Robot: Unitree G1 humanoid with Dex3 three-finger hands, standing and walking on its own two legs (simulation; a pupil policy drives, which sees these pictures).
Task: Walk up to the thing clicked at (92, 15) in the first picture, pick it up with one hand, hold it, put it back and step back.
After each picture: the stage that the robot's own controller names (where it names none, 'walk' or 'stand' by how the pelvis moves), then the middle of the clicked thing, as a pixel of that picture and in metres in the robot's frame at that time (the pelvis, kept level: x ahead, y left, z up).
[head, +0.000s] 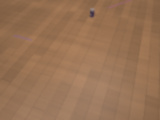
stand; (92, 12) +2.08 -0.17 -0.72
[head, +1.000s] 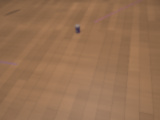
walk; (77, 29) +1.95 +0.18 -0.69
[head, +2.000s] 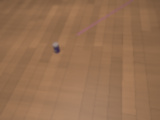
walk; (56, 47) +1.33 +0.39 -0.71
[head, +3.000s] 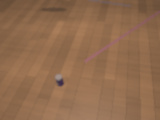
walk; (59, 80) +0.90 +0.29 -0.72
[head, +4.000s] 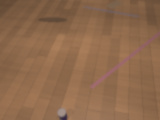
walk; (62, 115) +0.54 +0.21 -0.72
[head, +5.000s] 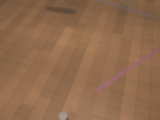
stand; (63, 118) +0.44 +0.16 -0.70
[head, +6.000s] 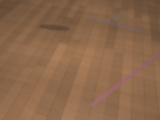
stand; out of the picture +0.41 +0.17 -0.72
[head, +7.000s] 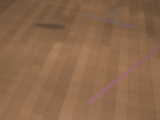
stand; out of the picture +0.42 +0.18 -0.73
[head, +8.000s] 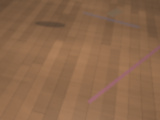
stand; out of the picture +0.41 +0.18 -0.73
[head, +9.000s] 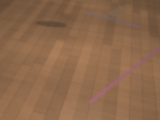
stand; out of the picture +0.40 +0.18 -0.73
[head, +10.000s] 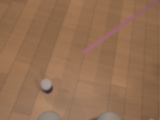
go down; (46, 86) +0.45 +0.18 -0.52
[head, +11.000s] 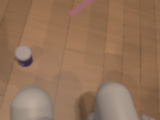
go down; (24, 56) +0.48 +0.22 -0.31
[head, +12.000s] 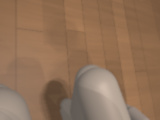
close in; out of the picture +0.47 +0.26 -0.23
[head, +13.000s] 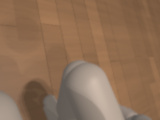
close; out of the picture +0.46 +0.29 -0.23
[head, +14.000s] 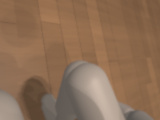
lift; out of the picture +0.44 +0.27 -0.24
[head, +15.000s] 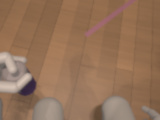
lift; (20, 79) +0.35 +0.21 -0.05
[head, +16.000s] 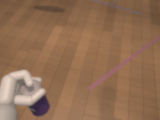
hold; (35, 98) +0.31 +0.17 -0.02
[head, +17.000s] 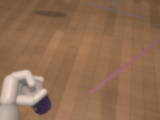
hold; (37, 97) +0.32 +0.17 -0.01
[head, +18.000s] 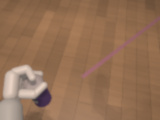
crouch; (38, 91) +0.35 +0.15 -0.06
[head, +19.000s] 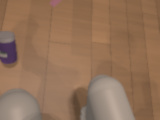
lower; (7, 47) +0.51 +0.20 -0.24
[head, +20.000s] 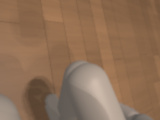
lower; out of the picture +0.56 +0.29 -0.26
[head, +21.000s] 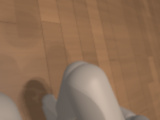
lower; out of the picture +0.56 +0.30 -0.26
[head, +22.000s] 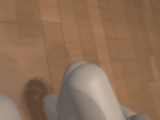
lower; out of the picture +0.56 +0.30 -0.26
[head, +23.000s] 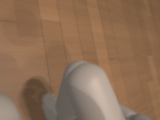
lower; out of the picture +0.56 +0.30 -0.26
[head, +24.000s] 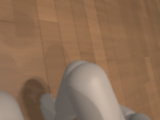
loosen; out of the picture +0.56 +0.30 -0.26
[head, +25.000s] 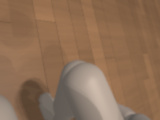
withdraw; out of the picture +0.56 +0.32 -0.26
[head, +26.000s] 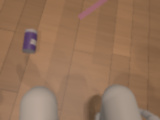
walk; (30, 41) +0.60 +0.26 -0.37
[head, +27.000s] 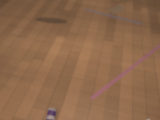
stand; (50, 117) +0.53 +0.23 -0.68
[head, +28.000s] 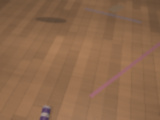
stand; (45, 114) +0.56 +0.28 -0.69
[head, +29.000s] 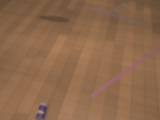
stand; (41, 111) +0.56 +0.32 -0.71
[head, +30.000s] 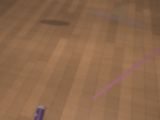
walk; (39, 114) +0.56 +0.36 -0.75
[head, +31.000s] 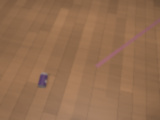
walk; (43, 80) +0.70 +0.31 -0.73
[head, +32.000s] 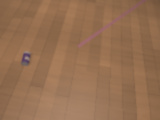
walk; (26, 58) +0.92 +0.45 -0.73
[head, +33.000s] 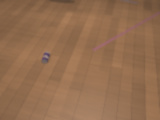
stand; (45, 57) +1.18 +0.43 -0.73
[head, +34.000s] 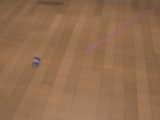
stand; (35, 61) +1.15 +0.49 -0.75
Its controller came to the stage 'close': yes
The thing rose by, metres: 0.69
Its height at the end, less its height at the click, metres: -0.02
